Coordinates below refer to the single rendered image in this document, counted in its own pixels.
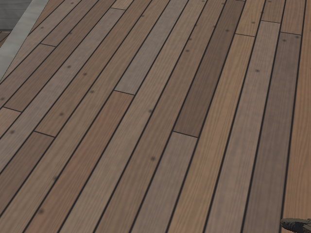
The robot right hand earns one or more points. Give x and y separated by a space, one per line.
297 225

